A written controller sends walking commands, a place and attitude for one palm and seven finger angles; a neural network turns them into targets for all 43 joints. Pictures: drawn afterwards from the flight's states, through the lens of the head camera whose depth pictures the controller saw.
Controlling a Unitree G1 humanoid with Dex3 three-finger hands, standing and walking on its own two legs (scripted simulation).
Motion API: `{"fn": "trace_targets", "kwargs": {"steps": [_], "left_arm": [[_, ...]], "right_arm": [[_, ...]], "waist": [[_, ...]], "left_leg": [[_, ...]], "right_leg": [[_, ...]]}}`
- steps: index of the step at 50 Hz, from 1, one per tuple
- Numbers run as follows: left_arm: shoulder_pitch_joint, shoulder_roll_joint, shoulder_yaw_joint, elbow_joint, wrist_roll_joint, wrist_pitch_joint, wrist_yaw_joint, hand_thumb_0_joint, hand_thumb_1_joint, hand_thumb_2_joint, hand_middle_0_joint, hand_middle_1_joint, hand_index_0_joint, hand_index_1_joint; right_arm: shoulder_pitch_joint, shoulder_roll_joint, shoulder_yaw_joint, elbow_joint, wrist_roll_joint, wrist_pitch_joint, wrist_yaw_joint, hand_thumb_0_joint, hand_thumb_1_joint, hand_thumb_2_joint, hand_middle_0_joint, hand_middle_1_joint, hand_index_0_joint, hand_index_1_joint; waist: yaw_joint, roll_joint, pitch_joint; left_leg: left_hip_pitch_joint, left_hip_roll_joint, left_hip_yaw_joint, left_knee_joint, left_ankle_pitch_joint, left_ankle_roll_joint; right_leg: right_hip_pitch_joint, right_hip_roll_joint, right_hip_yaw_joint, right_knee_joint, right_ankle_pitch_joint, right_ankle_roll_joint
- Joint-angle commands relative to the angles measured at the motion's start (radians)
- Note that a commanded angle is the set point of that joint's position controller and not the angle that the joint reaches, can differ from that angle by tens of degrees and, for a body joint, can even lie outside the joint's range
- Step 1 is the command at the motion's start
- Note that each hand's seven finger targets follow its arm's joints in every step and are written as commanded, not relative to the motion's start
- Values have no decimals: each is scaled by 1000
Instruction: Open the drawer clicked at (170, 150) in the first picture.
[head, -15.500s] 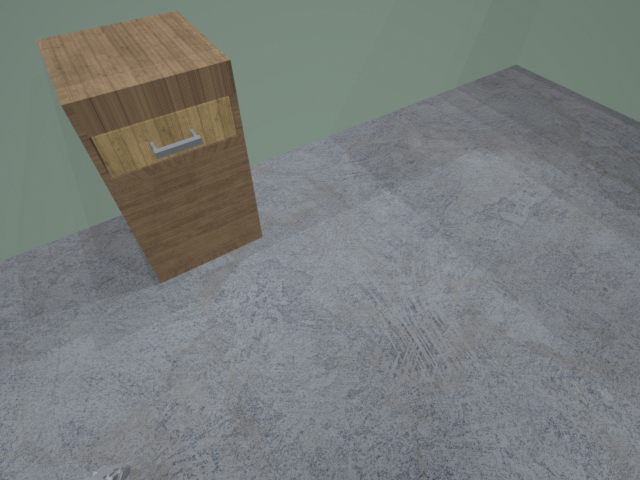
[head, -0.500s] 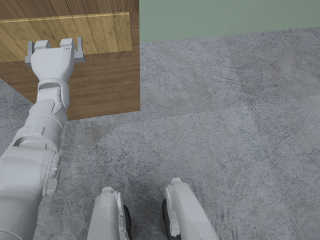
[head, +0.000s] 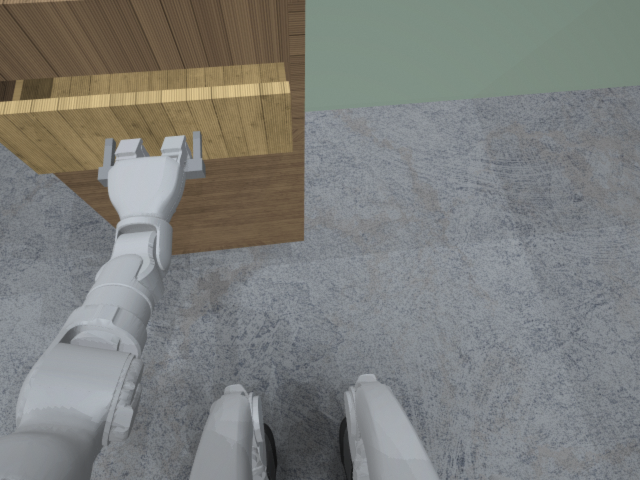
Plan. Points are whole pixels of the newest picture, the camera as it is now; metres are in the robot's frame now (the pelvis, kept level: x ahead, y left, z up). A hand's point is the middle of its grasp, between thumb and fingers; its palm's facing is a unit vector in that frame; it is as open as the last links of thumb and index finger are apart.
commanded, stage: pull the drawer open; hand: left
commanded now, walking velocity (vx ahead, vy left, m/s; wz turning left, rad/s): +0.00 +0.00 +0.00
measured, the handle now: (153, 158) +0.54 +0.19 -0.04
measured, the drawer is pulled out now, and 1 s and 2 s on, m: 0.05 0.13 0.22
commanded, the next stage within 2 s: none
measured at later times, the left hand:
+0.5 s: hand (164, 234) +0.44 +0.18 -0.06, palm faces -0.03 -0.04 -1.00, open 5.5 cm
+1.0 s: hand (164, 258) +0.40 +0.18 -0.06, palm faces -0.02 -0.05 -1.00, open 5.5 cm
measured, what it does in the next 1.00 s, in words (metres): stands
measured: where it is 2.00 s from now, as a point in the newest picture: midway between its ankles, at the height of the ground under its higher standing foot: outside the picture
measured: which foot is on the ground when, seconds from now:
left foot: down 0.00-1.00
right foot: down 0.00-1.00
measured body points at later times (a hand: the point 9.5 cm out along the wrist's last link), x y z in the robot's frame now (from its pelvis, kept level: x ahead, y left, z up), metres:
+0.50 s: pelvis +0.00 +0.00 +0.01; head +0.15 -0.01 +0.43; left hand +0.43 +0.18 -0.01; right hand +0.06 -0.26 -0.14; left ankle +0.03 +0.11 -0.59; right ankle +0.02 -0.11 -0.59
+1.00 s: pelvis +0.00 +0.00 +0.02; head +0.14 -0.01 +0.44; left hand +0.40 +0.18 -0.01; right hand +0.09 -0.26 -0.13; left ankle +0.03 +0.11 -0.59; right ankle +0.02 -0.11 -0.59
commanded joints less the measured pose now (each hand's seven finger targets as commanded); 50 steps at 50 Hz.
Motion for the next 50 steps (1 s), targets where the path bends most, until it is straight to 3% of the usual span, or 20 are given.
{"fn": "trace_targets", "kwargs": {"steps": [1,6,8,10,12,14,16,20,25,28,31,32,33,36,38,40,48,50], "left_arm": [[-233,188,56,-160,-6,-1,51,0,900,900,-400,-1350,-400,-1350],[-201,142,35,-173,0,3,78,0,900,900,-400,-1350,-400,-1350],[-217,157,45,-177,2,6,88,0,900,900,-400,-1350,-400,-1350],[-194,151,48,-195,2,8,93,0,900,900,-400,-1350,-400,-1350],[-192,115,22,-174,1,16,98,0,900,900,-400,-1350,-400,-1350],[-166,124,31,-174,-2,19,99,0,900,900,-400,-1350,-400,-1350],[-137,115,29,-190,0,18,99,0,900,900,-400,-1350,-400,-1350],[-114,81,11,-187,-6,17,100,0,900,900,-400,-1350,-400,-1350],[-77,103,32,-190,-6,10,106,0,900,900,-400,-1350,-400,-1350],[-47,68,7,-199,2,11,107,0,900,900,-400,-1350,-400,-1350],[4,86,33,-208,1,11,112,0,900,900,-400,-1350,-400,-1350],[-2,71,18,-209,2,14,113,0,900,900,-400,-1350,-400,-1350],[-14,54,4,-229,0,11,114,0,900,900,-400,-1350,-400,-1350],[45,76,31,-245,3,12,118,0,900,900,-400,-1350,-400,-1350],[44,43,6,-263,2,13,120,0,900,900,-400,-1350,-400,-1350],[63,46,15,-254,0,18,123,0,900,900,-400,-1350,-400,-1350],[93,28,-1,-282,9,23,134,0,900,900,-400,-1350,-400,-1350],[119,28,4,-295,7,25,132,0,900,900,-400,-1350,-400,-1350]], "right_arm": [[170,-154,-57,-35,-3,-1,-14,0,-900,-900,200,300,200,300],[149,-150,-62,-40,-4,3,-14,0,-900,-900,200,300,200,300],[143,-150,-63,-36,-3,4,-17,0,-900,-900,200,300,200,300],[135,-148,-62,-40,-5,7,-17,0,-900,-900,200,300,200,300],[129,-147,-65,-38,-3,10,-17,0,-900,-900,200,300,200,300],[122,-145,-63,-43,-2,9,-19,0,-900,-900,200,300,200,300],[115,-144,-64,-48,-2,12,-19,0,-900,-900,200,300,200,300],[106,-138,-63,-45,-1,13,-19,0,-900,-900,200,300,200,300],[95,-136,-61,-46,-1,11,-24,0,-900,-900,200,300,200,300],[86,-131,-64,-50,1,14,-25,0,-900,-900,200,300,200,300],[79,-131,-64,-54,0,16,-25,0,-900,-900,200,300,200,300],[76,-130,-64,-54,1,17,-26,0,-900,-900,200,300,200,300],[74,-128,-66,-55,0,15,-25,0,-900,-900,200,300,200,300],[66,-128,-65,-63,1,19,-26,0,-900,-900,200,300,200,300],[63,-122,-67,-62,1,19,-26,0,-900,-900,200,300,200,300],[58,-125,-66,-63,1,20,-27,0,-900,-900,200,300,200,300],[35,-116,-65,-69,1,21,-32,0,-900,-900,200,300,200,300],[29,-117,-65,-76,0,23,-32,0,-900,-900,200,300,200,300]], "waist": [[11,-1,-556],[17,10,-539],[10,-24,-521],[30,11,-554],[13,-15,-519],[25,-30,-514],[40,-5,-545],[38,-28,-510],[49,-60,-494],[49,-58,-479],[70,-52,-488],[58,-72,-472],[58,-52,-477],[80,-58,-494],[74,-57,-491],[75,-82,-470],[77,-79,-456],[89,-72,-473]], "left_leg": [[393,-55,-22,-124,397,27],[431,-55,-25,-139,397,22],[403,-55,-20,-135,373,27],[439,-59,-24,-145,394,21],[430,-57,-24,-146,372,24],[419,-60,-20,-155,359,24],[452,-62,-22,-161,377,20],[442,-62,-23,-170,364,22],[408,-67,-14,-172,334,26],[417,-67,-12,-175,338,23],[421,-69,-7,-173,351,23],[416,-67,-11,-176,341,23],[422,-68,-9,-177,339,23],[434,-70,-6,-179,355,21],[435,-71,-5,-179,358,22],[433,-70,-13,-186,351,22],[431,-74,-2,-185,332,23],[445,-76,-7,-190,347,21]], "right_leg": [[360,26,14,-167,459,-8],[335,26,7,-176,432,-10],[344,24,15,-186,425,-6],[349,23,11,-179,432,-12],[328,24,10,-190,405,-8],[353,23,12,-196,401,-8],[353,22,11,-191,409,-12],[354,24,9,-201,396,-13],[386,22,21,-209,385,-11],[372,21,19,-212,389,-12],[386,20,23,-207,403,-14],[378,21,21,-212,394,-13],[377,20,22,-213,390,-12],[395,19,24,-209,407,-14],[400,18,24,-211,421,-13],[395,20,20,-213,402,-15],[397,17,28,-225,395,-13],[408,18,25,-220,403,-17]]}}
